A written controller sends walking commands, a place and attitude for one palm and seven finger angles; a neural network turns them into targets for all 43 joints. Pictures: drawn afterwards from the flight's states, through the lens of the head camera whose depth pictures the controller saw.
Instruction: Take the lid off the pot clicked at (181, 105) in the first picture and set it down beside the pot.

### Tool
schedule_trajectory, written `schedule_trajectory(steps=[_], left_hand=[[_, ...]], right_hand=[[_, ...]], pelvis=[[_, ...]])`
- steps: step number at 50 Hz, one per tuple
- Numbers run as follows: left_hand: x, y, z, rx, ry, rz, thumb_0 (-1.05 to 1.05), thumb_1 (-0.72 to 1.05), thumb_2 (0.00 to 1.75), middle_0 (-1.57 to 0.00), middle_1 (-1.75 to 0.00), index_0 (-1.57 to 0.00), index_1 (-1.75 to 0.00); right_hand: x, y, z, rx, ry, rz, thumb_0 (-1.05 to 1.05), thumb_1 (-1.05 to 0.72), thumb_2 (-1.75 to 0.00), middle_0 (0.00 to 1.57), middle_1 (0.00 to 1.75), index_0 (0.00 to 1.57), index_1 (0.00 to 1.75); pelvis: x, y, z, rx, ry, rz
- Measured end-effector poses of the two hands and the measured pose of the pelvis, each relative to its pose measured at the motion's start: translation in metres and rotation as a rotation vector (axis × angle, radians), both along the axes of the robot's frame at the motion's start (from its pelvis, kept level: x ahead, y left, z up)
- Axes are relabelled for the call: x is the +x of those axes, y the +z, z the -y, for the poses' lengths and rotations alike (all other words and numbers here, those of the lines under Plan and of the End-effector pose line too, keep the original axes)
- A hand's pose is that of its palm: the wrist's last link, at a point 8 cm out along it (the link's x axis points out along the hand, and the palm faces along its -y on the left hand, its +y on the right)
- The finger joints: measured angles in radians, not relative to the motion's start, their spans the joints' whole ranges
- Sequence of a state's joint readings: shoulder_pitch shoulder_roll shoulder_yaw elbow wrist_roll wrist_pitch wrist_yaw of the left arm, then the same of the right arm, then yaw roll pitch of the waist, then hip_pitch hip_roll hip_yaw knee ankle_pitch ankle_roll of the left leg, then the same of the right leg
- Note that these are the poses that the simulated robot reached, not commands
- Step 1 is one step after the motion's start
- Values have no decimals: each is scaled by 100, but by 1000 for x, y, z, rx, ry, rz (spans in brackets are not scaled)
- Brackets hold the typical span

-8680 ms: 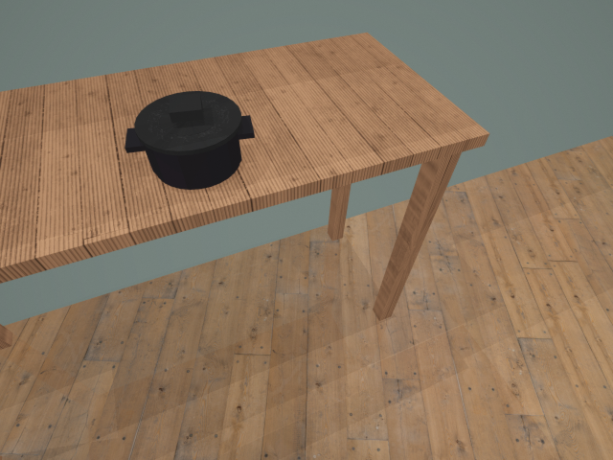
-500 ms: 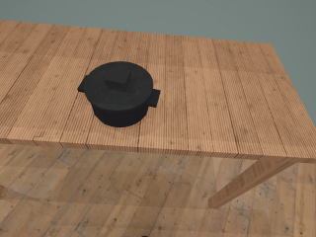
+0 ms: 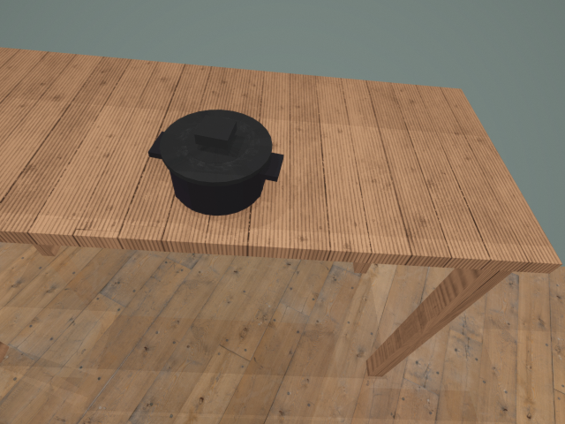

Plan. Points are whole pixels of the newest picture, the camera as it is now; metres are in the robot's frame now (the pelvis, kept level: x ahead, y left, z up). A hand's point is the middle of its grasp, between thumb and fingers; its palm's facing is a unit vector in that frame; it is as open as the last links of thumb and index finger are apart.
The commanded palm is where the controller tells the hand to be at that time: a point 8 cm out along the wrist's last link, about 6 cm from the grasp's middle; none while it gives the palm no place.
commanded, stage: come to a stop and stand still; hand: left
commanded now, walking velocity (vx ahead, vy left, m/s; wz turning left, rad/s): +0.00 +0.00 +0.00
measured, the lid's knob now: (216, 132) +0.47 +0.15 +0.15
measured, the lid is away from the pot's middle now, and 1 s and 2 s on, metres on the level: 0.00 0.00 0.00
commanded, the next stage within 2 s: look again from close up in 0.76 s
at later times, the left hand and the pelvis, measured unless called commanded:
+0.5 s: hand out of the picture +0.11 +0.19 -0.18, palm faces +0.05 -0.98 -0.16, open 7.4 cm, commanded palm none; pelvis +0.04 +0.02 +0.00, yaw +1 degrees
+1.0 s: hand out of the picture +0.03 +0.21 -0.18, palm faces +0.08 -0.98 -0.19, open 7.3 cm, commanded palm none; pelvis +0.04 +0.04 +0.00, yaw +2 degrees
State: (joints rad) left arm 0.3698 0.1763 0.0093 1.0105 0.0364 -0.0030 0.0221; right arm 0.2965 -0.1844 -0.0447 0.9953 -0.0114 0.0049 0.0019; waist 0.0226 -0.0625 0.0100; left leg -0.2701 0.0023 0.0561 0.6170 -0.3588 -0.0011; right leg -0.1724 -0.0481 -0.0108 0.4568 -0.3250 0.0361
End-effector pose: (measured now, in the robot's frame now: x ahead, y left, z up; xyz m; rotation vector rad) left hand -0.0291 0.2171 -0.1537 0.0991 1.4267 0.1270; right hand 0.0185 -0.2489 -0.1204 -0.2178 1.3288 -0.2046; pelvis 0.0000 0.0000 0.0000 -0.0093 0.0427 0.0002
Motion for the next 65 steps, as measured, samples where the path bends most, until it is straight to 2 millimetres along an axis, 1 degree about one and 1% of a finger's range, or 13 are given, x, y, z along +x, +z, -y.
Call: schedule_trajectory(steps=[2,5,9,12,16,21,25,29,38,46,52,58,65], left_hand=[[6,-8,-7,-10,5,-1,0,91,89,-21,-30,-20,-30],[21,-10,-17,-3,-7,-9,0,91,89,-21,-30,-20,-30],[56,-2,-28,16,-13,47,0,91,89,-20,-30,-20,-30],[87,4,-32,35,-15,126,0,91,89,-20,-30,-20,-30],[116,10,-32,58,-22,197,0,91,89,-20,-30,-20,-30],[129,12,-27,51,-21,205,0,91,89,-20,-30,-20,-30],[127,6,-21,28,-1,177,0,91,89,-20,-30,-20,-30],[120,2,-25,32,29,150,-1,93,89,-20,-30,-20,-30],[90,0,-32,39,54,60,-1,93,89,-20,-30,-20,-30],[64,0,-30,38,48,32,0,92,89,-20,-30,-20,-30],[50,3,-40,65,49,39,0,91,89,-21,-30,-20,-30],[44,9,-45,90,41,66,0,91,89,-20,-30,-20,-30],[38,13,-36,82,15,59,0,91,89,-20,-30,-20,-30]], right_hand=[[-6,-5,-8,-16,-6,-24,0,-91,-90,20,30,20,30],[-15,-4,-25,-5,-19,-56,0,-91,-90,20,30,20,30],[-27,-6,-50,47,-25,-102,0,-91,-90,20,30,20,30],[-31,-14,-65,95,-30,-131,0,-91,-90,20,30,20,30],[-25,-25,-77,141,-43,-140,0,-91,-90,20,30,20,30],[-12,-25,-77,131,-45,-140,2,-93,-90,21,30,20,30],[-2,-20,-70,99,-41,-132,2,-93,-90,20,30,20,30],[9,-16,-63,66,-30,-126,2,-93,-90,20,30,20,30],[31,-14,-54,31,-6,-99,1,-93,-90,20,30,20,30],[41,-14,-51,26,24,-55,1,-94,-90,20,30,20,30],[53,-25,-55,43,52,47,1,-93,-90,20,30,20,30],[50,-27,-53,59,58,88,1,-95,-90,20,30,20,30],[27,-25,-45,73,52,50,0,-94,-90,20,30,20,30]], pelvis=[[1,-6,-8,-2,5,5],[4,-4,-14,13,-9,14],[9,2,-18,4,11,17],[13,1,-19,12,21,22],[23,-2,-20,9,24,34],[34,0,-22,2,23,28],[40,0,-22,-2,26,25],[44,1,-23,-4,30,23],[49,1,-25,-8,38,31],[43,1,-30,-18,37,31],[34,-6,-36,-10,31,51],[23,-6,-33,0,21,73],[12,-2,-24,10,11,64]])
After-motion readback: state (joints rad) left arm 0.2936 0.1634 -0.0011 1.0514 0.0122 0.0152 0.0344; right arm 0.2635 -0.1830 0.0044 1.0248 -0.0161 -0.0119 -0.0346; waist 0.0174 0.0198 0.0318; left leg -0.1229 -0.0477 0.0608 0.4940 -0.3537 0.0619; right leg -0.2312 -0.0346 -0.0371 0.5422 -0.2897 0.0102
